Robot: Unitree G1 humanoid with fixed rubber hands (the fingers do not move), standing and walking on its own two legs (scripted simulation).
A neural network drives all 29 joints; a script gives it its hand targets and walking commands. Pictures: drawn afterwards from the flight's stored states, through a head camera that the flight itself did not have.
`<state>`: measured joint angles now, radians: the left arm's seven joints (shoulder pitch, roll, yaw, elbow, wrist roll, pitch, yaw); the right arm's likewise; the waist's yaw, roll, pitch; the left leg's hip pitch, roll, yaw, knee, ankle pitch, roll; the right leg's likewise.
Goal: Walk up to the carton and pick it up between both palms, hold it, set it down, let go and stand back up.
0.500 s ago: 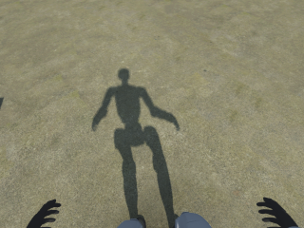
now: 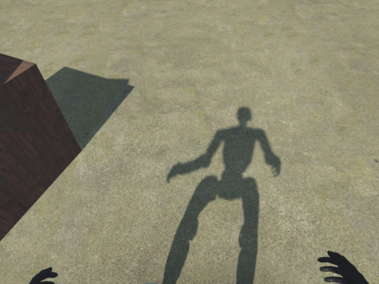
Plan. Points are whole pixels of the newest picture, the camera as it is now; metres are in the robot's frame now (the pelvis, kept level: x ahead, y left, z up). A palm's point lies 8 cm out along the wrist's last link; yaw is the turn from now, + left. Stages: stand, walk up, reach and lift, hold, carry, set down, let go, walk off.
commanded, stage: walk up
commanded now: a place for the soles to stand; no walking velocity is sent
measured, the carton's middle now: out of the picture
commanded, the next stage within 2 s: none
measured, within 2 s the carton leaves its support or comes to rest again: neither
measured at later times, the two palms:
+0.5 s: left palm out of the picture +0.09 +0.44 -0.04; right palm (264, 203) +0.33 -0.16 -0.09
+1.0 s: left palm out of the picture +0.05 +0.56 -0.09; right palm (154, 134) +0.52 +0.16 -0.05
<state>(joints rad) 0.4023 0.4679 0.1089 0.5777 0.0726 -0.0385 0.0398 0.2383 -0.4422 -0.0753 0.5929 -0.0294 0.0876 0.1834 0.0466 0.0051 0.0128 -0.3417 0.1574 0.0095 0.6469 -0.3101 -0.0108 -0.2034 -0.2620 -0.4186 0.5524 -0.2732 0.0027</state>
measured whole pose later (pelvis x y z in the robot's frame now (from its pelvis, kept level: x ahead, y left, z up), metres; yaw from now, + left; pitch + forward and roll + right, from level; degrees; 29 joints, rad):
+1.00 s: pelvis +0.22 +0.28 +0.00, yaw +46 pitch -4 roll -2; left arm 0.37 0.47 0.05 0.55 0.02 -0.01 -0.04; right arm 0.26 -0.39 -0.03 0.57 0.01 0.03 0.04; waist 0.02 -0.04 0.13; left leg -0.35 -0.02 -0.02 0.66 -0.25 0.04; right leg -0.36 -0.15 -0.08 1.20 -0.50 -0.01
